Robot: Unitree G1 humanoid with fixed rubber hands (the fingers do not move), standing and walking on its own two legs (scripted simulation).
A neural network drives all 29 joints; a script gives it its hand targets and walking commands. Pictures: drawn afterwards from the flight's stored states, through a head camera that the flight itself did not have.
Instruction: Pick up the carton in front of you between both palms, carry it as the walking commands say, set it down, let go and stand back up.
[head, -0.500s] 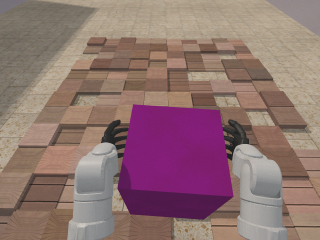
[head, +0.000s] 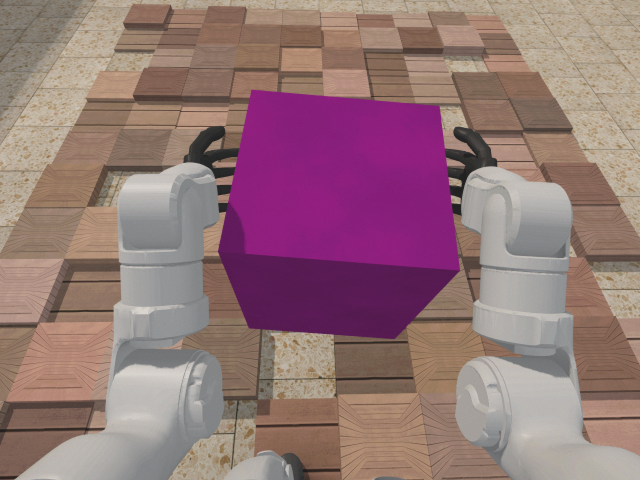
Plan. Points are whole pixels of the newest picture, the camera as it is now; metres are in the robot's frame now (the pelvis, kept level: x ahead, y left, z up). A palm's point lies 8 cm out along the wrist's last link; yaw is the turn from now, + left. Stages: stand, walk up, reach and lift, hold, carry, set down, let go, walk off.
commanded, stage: carry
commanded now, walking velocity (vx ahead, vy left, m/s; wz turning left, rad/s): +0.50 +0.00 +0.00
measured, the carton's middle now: (332, 230) +0.39 +0.00 +0.07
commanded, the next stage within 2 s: none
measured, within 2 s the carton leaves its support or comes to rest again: neither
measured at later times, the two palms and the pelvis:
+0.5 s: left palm (232, 51) +0.70 +0.15 +0.13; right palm (413, 43) +0.74 -0.14 +0.13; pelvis +0.35 -0.02 +0.04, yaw +1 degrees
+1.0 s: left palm out of the picture +1.06 +0.20 +0.17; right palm out of the picture +1.04 -0.10 +0.17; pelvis +0.67 +0.06 +0.02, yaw +0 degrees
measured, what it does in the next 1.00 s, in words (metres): climbs: right foot, then left foot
